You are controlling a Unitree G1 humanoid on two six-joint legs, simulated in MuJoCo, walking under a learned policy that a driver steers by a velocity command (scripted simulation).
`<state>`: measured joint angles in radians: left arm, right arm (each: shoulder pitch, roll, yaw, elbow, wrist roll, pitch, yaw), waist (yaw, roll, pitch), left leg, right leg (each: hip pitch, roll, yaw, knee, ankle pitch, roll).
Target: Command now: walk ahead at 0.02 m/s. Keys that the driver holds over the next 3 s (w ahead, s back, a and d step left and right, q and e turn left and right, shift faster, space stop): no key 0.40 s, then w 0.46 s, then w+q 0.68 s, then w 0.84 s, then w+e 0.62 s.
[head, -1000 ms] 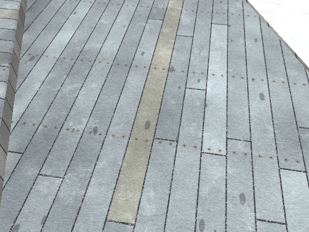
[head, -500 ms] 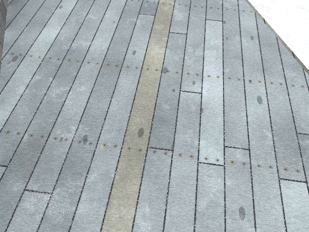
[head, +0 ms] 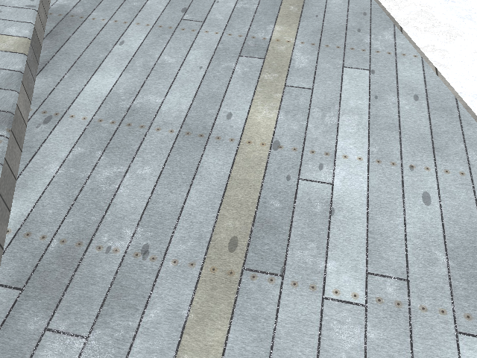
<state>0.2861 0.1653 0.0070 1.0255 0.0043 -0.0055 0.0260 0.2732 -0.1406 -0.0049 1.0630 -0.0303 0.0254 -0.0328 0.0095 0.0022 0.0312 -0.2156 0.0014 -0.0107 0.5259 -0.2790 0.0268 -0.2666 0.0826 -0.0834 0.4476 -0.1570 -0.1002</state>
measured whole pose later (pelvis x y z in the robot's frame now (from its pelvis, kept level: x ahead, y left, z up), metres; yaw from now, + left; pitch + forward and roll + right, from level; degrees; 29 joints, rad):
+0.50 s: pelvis +0.03 +0.02 +0.01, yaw -1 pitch -1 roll +0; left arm 0.33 0.12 0.00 1.13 0.01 -0.01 0.03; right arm 0.36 -0.11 0.01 1.14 -0.02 -0.01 -0.04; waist 0.01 0.00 0.00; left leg -0.14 -0.04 0.01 0.46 -0.32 0.05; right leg -0.24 0.06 -0.04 0.47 -0.26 -0.08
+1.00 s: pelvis +0.20 -0.04 +0.01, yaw +1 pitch +1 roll +0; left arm 0.47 0.14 0.03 1.10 0.02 -0.10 0.01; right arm 0.20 -0.20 -0.06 1.00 -0.03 -0.05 0.03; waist 0.01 0.03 0.01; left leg -0.61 0.04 0.02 1.05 -0.18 0.08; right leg 0.00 0.06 -0.10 0.26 -0.27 -0.08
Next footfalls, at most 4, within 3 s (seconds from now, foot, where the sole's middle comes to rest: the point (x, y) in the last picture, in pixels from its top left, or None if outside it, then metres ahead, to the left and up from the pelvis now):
0.76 right None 0.16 -0.10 -0.77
1.24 left None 0.49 0.04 -0.77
1.78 right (252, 257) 0.85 -0.01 -0.77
2.32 left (169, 213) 1.03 0.28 -0.77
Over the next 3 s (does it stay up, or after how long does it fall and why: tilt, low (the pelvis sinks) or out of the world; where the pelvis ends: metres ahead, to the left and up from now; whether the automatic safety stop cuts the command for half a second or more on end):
stays up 1.25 0.24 -0.01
